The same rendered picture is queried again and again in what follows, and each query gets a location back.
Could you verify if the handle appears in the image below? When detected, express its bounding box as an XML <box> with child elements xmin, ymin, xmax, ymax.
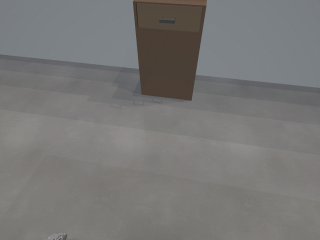
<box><xmin>159</xmin><ymin>17</ymin><xmax>176</xmax><ymax>24</ymax></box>

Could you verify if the drawer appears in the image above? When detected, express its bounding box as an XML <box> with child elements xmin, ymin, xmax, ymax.
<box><xmin>136</xmin><ymin>3</ymin><xmax>203</xmax><ymax>32</ymax></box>

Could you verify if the cabinet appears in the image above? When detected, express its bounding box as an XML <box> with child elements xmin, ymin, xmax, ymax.
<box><xmin>133</xmin><ymin>0</ymin><xmax>207</xmax><ymax>101</ymax></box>

